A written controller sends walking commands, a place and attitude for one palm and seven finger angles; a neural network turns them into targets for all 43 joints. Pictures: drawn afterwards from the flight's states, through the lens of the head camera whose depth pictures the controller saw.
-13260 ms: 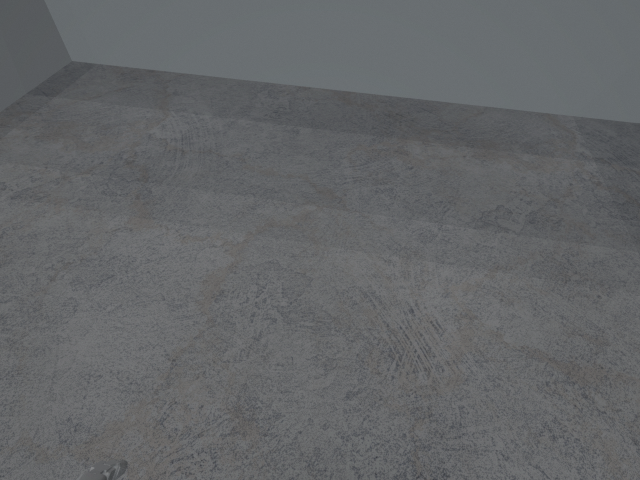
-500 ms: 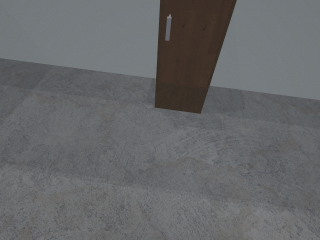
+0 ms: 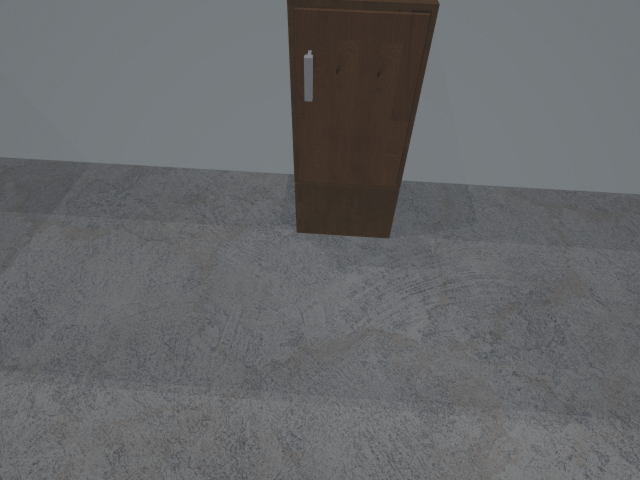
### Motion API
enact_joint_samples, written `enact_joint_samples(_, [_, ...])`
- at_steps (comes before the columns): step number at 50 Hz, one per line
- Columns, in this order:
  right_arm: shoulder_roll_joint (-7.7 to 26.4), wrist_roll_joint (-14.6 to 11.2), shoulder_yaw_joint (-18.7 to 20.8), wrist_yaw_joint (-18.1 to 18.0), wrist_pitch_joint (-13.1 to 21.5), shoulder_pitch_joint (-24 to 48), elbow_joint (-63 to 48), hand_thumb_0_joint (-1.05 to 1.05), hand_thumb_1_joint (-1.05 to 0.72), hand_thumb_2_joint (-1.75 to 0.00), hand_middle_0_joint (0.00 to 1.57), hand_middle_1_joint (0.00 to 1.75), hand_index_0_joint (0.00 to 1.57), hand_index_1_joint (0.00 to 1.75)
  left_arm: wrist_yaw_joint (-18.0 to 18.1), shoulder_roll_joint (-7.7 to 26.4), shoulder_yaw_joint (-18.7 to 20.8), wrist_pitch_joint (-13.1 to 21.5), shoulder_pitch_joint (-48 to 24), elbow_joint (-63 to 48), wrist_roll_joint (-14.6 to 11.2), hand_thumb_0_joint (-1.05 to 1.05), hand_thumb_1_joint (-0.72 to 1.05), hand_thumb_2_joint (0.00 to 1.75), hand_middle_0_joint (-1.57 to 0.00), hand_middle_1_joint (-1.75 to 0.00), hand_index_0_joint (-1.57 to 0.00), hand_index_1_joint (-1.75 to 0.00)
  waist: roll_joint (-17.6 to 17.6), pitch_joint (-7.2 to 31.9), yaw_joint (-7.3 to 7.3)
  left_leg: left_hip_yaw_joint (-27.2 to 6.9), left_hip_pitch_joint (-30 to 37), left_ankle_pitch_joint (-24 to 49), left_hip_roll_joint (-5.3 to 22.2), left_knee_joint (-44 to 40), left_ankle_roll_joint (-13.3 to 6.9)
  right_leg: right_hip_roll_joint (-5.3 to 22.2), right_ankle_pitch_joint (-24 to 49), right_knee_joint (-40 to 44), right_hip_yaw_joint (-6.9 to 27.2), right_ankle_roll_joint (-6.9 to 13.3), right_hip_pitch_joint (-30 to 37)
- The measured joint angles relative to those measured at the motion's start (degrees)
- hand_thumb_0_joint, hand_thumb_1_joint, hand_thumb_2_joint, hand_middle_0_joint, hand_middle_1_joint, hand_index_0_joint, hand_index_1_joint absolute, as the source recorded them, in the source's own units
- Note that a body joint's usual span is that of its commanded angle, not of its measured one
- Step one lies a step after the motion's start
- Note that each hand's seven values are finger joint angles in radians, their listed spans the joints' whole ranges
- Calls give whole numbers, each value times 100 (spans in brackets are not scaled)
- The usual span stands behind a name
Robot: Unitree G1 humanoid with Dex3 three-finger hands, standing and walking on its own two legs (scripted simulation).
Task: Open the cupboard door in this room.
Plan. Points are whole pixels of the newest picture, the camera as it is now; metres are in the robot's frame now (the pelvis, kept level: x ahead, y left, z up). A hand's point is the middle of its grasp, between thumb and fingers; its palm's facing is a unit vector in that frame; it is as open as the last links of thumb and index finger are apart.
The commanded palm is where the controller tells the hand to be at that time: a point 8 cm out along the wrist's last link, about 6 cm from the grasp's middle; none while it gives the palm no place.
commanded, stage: stand and wait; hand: left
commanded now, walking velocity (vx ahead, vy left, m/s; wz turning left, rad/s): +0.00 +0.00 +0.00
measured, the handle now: (309, 75) +1.19 +0.09 -0.04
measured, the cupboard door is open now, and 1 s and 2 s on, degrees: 0 0 0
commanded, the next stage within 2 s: look at it before walking up in 0.30 s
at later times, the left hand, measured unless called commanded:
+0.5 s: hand out of the picture -0.04 +0.13 -0.18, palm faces +0.05 -0.99 -0.15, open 7.4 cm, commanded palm none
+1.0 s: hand out of the picture -0.02 +0.16 -0.18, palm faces +0.02 -0.98 -0.20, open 7.4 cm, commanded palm none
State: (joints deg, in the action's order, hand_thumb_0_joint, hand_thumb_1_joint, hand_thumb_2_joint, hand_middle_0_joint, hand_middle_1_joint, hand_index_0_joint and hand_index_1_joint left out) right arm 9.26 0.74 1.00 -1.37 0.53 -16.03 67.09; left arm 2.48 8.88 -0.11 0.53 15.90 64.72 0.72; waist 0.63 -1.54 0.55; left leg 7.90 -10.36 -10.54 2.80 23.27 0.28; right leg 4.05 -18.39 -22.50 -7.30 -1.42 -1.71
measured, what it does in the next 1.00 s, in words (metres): stands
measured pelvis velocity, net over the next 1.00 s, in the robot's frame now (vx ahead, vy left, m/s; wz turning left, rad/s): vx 0.00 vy -0.01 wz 0.00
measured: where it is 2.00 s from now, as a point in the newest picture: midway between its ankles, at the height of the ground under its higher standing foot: (329, 456)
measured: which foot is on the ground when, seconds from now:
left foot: down 0.00-1.00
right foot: down 0.00-1.00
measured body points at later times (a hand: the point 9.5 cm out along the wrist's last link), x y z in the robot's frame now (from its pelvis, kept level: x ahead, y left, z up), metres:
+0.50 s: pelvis +0.00 -0.01 +0.00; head +0.01 -0.01 +0.45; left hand -0.04 +0.18 -0.16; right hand -0.02 -0.22 -0.17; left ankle +0.02 +0.12 -0.74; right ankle -0.07 -0.12 -0.74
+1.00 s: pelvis +0.00 -0.01 +0.00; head +0.02 -0.01 +0.45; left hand -0.02 +0.21 -0.16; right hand +0.00 -0.23 -0.16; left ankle +0.02 +0.12 -0.74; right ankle -0.07 -0.12 -0.74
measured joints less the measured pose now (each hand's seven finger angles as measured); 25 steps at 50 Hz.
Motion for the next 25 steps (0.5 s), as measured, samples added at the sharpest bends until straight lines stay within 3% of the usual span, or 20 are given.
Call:
enact_joint_samples(10, [-238, -8, -39, 16, -38, -282, 147, 1, -91, -89, 19, 30, 19, 30, 17, -129, -13, -26, 161, 53, -22, 0, 91, 90, -20, -30, -20, -30, -52, -155, 54, -74, -27, 17, 71, 21, 63, -83, 7, 32, -64, 74, 20])
enact_joint_samples(25, [-242, -7, 9, -28, -22, 5, 35, 2, -92, -89, 19, 30, 19, 30, 32, -352, -43, -8, 429, 118, 6, 0, 91, 90, -20, -30, -20, -30, -28, -112, -53, -100, -85, -39, 136, 133, 104, -141, -37, -33, -73, 119, -13])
